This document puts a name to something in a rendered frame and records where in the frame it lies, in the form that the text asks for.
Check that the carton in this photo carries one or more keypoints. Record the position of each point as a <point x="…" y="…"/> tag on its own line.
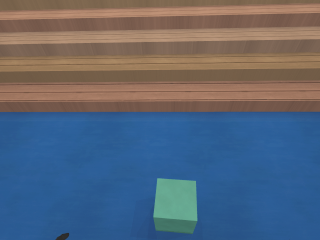
<point x="175" y="207"/>

